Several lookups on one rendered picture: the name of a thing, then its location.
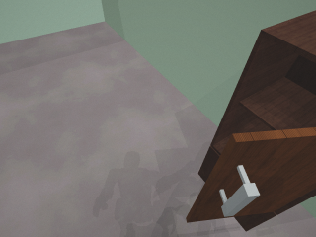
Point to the handle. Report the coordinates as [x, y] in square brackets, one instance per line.
[242, 197]

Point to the cupboard door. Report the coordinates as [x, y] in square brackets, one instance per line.
[281, 163]

